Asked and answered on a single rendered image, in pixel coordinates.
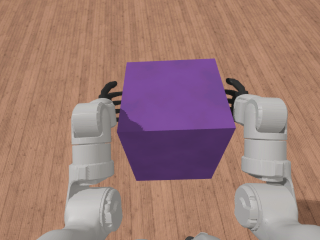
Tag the right robot hand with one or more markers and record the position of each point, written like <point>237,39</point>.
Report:
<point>233,93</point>

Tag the right robot forearm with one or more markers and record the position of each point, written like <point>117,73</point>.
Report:
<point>264,121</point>

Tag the left robot hand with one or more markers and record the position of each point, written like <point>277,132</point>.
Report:
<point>105,94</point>

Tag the robot left upper arm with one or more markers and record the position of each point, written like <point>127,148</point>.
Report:
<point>92,213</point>

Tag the carton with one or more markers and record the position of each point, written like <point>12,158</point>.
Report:
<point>175,121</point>

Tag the robot right upper arm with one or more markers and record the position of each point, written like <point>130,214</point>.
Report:
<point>269,211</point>

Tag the right robot shin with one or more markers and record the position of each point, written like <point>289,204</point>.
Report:
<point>201,233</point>

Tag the left robot forearm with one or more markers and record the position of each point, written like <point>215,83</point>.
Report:
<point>91,125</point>

